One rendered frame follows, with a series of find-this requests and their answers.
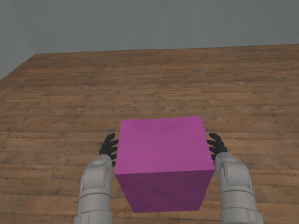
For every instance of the left robot hand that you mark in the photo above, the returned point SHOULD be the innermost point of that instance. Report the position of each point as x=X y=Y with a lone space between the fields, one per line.
x=107 y=149

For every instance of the right robot forearm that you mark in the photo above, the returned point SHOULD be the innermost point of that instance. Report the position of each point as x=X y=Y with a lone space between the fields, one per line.
x=238 y=204

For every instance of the right robot hand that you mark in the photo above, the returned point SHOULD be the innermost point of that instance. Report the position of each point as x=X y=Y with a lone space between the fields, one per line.
x=219 y=146

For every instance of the carton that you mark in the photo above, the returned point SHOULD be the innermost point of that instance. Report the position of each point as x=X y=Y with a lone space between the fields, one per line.
x=163 y=164

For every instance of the left robot forearm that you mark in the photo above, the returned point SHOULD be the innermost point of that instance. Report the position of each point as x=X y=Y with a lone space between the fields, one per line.
x=94 y=206

